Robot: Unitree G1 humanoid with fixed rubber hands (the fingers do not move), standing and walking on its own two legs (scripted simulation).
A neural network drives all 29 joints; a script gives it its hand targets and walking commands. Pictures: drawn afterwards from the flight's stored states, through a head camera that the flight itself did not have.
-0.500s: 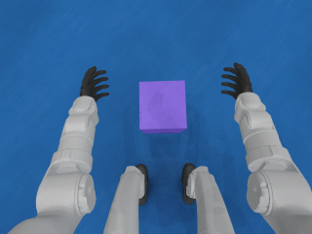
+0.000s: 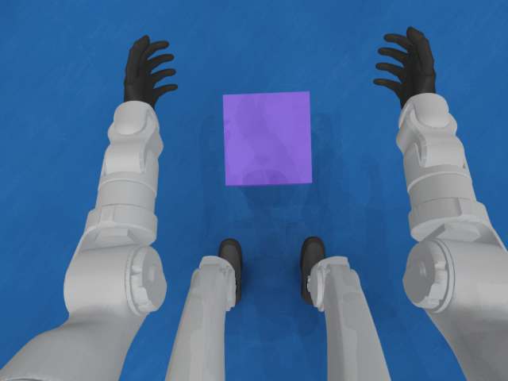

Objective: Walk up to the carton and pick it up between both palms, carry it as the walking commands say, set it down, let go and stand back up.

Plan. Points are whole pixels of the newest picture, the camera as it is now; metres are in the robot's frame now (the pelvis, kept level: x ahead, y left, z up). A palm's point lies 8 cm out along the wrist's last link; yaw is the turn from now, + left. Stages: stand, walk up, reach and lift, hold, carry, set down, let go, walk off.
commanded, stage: reach and lift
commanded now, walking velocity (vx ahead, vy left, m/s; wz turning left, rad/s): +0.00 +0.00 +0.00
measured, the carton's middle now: (267, 146) +0.48 +0.01 -0.52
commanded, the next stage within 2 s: none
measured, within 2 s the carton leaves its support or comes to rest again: neither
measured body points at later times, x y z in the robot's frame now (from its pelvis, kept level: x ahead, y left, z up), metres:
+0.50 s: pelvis -0.03 +0.00 -0.15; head +0.31 +0.00 +0.15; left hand +0.50 +0.19 -0.29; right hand +0.51 -0.19 -0.29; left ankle +0.07 +0.12 -0.61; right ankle +0.08 -0.13 -0.61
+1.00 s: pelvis -0.04 +0.00 -0.25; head +0.32 -0.01 +0.01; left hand +0.50 +0.19 -0.43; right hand +0.50 -0.19 -0.43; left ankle +0.07 +0.12 -0.61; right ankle +0.08 -0.13 -0.61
